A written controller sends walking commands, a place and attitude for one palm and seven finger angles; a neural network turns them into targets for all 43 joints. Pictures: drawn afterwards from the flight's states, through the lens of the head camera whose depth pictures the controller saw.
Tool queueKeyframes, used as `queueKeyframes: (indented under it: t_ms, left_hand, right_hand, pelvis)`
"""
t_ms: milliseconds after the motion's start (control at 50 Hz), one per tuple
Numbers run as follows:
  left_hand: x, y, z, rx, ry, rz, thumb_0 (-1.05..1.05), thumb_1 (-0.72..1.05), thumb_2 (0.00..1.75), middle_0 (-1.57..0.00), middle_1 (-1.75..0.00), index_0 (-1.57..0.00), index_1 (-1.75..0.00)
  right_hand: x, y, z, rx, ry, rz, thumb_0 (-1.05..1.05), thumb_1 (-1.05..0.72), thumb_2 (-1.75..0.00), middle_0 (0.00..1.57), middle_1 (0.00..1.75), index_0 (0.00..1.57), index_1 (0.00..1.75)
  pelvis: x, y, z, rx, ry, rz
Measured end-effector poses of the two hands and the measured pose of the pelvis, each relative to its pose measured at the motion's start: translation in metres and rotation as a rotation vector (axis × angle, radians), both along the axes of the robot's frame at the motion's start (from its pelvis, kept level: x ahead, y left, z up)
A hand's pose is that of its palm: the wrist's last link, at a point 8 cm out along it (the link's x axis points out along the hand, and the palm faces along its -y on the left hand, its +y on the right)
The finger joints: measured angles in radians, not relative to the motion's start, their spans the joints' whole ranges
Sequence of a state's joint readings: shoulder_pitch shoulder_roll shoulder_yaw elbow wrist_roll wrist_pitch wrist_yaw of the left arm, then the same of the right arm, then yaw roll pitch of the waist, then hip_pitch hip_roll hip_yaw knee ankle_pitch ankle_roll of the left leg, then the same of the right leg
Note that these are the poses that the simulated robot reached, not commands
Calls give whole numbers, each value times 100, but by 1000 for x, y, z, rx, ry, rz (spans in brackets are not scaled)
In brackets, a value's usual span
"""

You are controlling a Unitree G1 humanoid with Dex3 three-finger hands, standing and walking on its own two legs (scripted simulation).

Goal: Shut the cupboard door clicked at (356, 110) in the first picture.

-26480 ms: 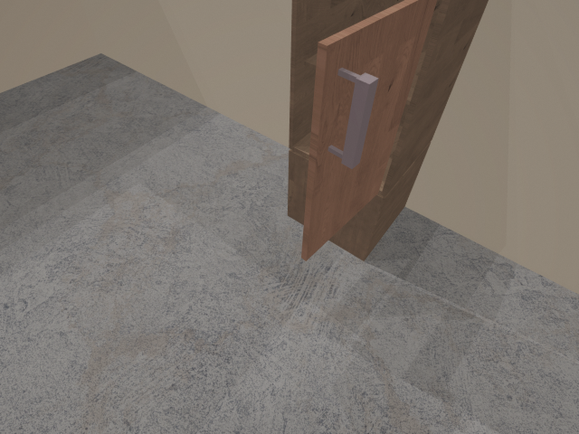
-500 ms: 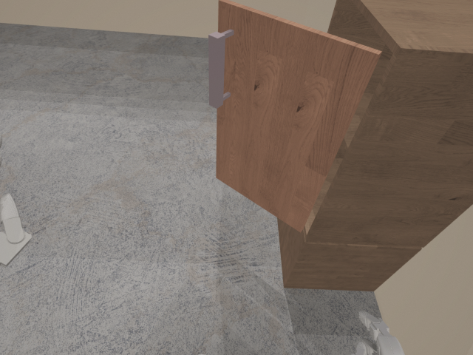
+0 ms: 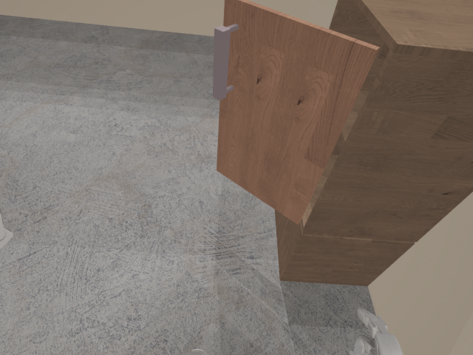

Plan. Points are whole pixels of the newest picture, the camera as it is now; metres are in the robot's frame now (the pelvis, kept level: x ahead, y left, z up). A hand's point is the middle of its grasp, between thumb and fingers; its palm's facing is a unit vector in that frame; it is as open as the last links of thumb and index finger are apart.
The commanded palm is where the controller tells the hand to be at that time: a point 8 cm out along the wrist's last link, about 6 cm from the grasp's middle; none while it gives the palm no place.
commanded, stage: step back with the hand held close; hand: left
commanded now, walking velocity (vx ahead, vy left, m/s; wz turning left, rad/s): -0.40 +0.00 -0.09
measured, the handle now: (226, 63) +0.76 +0.08 +0.13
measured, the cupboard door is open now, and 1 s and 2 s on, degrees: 53 53 53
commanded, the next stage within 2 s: stop stepping back and stand still in 0.16 s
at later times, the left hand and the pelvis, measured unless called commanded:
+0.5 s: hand out of the picture +0.13 +0.28 +0.20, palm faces +0.49 -0.81 -0.34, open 7.4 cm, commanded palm +0.10 +0.29 +0.20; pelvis -0.07 +0.00 +0.00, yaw -5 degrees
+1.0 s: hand out of the picture +0.10 +0.30 +0.17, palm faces +0.37 -0.81 -0.46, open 7.4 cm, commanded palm +0.07 +0.31 +0.20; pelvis -0.12 +0.04 +0.02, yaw -8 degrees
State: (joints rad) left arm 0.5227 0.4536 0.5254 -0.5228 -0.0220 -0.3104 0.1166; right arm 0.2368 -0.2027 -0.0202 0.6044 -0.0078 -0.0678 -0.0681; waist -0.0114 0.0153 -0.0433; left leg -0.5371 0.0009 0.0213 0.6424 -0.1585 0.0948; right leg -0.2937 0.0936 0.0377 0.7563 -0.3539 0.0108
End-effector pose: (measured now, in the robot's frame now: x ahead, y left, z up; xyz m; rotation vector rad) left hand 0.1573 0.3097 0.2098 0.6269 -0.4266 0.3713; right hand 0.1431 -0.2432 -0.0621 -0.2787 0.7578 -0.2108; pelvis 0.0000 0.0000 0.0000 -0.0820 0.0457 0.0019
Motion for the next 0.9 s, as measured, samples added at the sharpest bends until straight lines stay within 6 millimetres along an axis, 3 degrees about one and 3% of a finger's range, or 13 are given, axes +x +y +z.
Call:
queueKeyframes:
  t_ms: [80,180,240,300,360,440,540,580,620,680,760,840,900]
  left_hand:
    - [-5,-6,-7,-65,18,13,1,89,90,-21,-30,-21,-30]
    - [-1,-42,-23,-116,88,-112,1,89,90,-21,-30,-20,-30]
    - [-10,-65,-14,-84,79,-228,1,89,90,-21,-30,-21,-30]
    - [-33,-72,3,3,47,-303,1,88,90,-22,-30,-21,-30]
    - [-61,-62,16,58,19,-283,1,88,90,-22,-30,-21,-30]
    - [-82,-24,15,-9,-24,-124,1,88,90,-22,-30,-22,-30]
    - [-60,27,-27,-258,-43,64,0,88,90,-21,-30,-21,-30]
    - [-48,32,-46,-334,25,78,1,89,90,-21,-30,-20,-30]
    - [-43,23,-54,-341,109,26,1,89,90,-20,-30,-20,-30]
    - [-48,0,-39,-268,160,-130,2,90,90,-20,-30,-20,-30]
    - [-68,-19,5,-108,107,-290,2,89,90,-21,-30,-20,-30]
    - [-80,-9,30,14,92,-257,1,89,90,-21,-30,-21,-30]
    - [-84,9,24,23,138,-131,1,89,90,-21,-30,-21,-30]
  right_hand:
    - [-2,4,0,29,-3,31,1,-90,-90,20,30,20,30]
    - [-18,1,-4,50,-5,45,1,-90,-90,20,30,20,30]
    - [-38,-6,1,61,-24,-1,1,-90,-90,20,30,21,30]
    - [-62,-15,11,54,-63,-53,1,-90,-90,20,30,21,30]
    - [-86,-26,19,27,-86,-95,1,-90,-90,20,30,21,30]
    - [-114,-37,18,-25,-50,-153,1,-90,-90,20,30,20,30]
    - [-132,-29,1,-92,50,-138,1,-90,-90,20,30,20,30]
    - [-135,-14,0,-82,82,-130,1,-90,-90,19,30,20,30]
    - [-136,5,7,-50,57,-119,1,-90,-90,19,30,20,30]
    - [-138,36,20,12,3,-91,1,-90,-90,20,30,20,30]
    - [-140,64,29,75,-24,-53,1,-90,-90,20,30,20,30]
    - [-140,70,25,112,-30,-53,1,-90,-90,20,30,21,30]
    - [-141,63,14,135,-44,-69,1,-90,-90,20,30,21,30]
  pelvis:
    - [-12,-7,4,19,59,-49]
    - [-52,-16,6,5,48,-87]
    - [-68,-21,6,0,16,-91]
    - [-79,-25,3,-1,-17,-86]
    - [-80,-24,3,8,-45,-71]
    - [-70,-10,6,38,-51,-119]
    - [-74,16,-1,18,-40,-46]
    - [-84,25,2,40,-51,-58]
    - [-94,30,7,44,-52,-81]
    - [-105,32,17,37,-38,-99]
    - [-111,31,26,21,-21,-121]
    - [-113,33,28,23,-23,-137]
    - [-116,32,23,56,-30,-144]
